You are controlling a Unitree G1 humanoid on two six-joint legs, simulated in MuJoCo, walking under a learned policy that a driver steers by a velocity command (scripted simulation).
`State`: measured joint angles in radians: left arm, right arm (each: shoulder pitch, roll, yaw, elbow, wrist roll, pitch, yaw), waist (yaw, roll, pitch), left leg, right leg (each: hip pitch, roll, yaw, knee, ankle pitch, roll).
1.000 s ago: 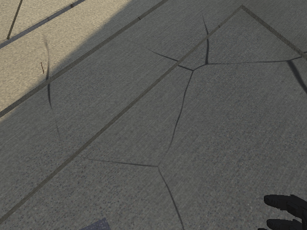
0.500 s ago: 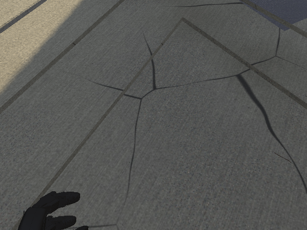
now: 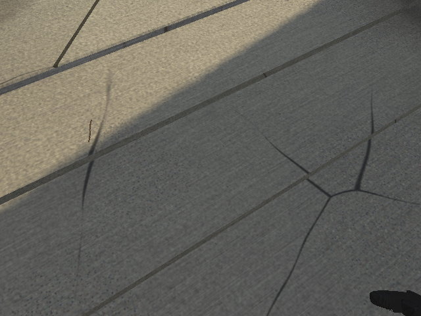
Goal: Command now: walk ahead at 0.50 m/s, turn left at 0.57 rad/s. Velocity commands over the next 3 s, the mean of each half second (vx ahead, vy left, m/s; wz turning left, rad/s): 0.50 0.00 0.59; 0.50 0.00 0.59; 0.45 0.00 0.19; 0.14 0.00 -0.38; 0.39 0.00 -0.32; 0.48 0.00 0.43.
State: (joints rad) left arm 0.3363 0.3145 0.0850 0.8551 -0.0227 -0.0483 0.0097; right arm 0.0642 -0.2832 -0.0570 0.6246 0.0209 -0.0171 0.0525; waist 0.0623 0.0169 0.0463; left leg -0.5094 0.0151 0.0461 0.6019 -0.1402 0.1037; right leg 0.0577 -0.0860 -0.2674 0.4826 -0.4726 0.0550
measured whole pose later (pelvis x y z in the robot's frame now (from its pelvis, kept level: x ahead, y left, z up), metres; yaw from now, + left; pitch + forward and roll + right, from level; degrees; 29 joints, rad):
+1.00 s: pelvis +0.51 +0.11 +0.01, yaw +35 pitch +1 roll +0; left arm 0.34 0.31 0.06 0.85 -0.02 -0.04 0.01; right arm 0.06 -0.26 -0.04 0.57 0.02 -0.01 0.04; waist 0.07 -0.02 0.08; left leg -0.60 0.00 0.06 0.74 -0.17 0.08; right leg 0.03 -0.12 -0.23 0.52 -0.38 0.03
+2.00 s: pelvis +0.83 +0.31 +0.05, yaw +24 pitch +2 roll +0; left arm 0.18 0.31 0.07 0.75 -0.02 0.04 0.02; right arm 0.18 -0.28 -0.06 0.76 -0.01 -0.03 -0.04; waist 0.02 -0.04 0.00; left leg -0.30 -0.02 -0.06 0.50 -0.24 -0.01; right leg -0.40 0.11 0.16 0.66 -0.37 -0.04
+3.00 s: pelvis +1.22 +0.40 +0.06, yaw +30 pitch -1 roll -1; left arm 0.06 0.26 0.06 0.77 -0.04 -0.10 -0.03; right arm 0.36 -0.29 -0.08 0.77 0.02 -0.02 0.03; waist -0.08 -0.02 0.05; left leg -0.39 -0.03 0.08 0.76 -0.36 0.12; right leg -0.37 -0.04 0.01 1.30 -0.46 -0.01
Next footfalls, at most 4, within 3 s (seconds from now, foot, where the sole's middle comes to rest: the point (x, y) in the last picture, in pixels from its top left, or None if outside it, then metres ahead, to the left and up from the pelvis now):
0.48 right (252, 312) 0.47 -0.07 -0.75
0.96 left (134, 259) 0.59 0.30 -0.72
1.46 right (164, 169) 0.95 0.25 -0.72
1.96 left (107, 192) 0.83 0.44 -0.72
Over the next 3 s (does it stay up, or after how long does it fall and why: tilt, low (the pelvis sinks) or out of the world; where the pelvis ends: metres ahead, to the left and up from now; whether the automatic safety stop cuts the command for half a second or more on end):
stays up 1.22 0.40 0.06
